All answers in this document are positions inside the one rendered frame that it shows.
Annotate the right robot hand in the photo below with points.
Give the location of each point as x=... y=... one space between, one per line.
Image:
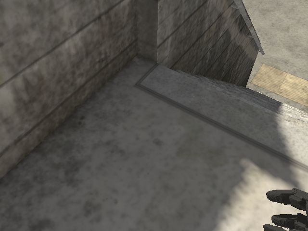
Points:
x=296 y=198

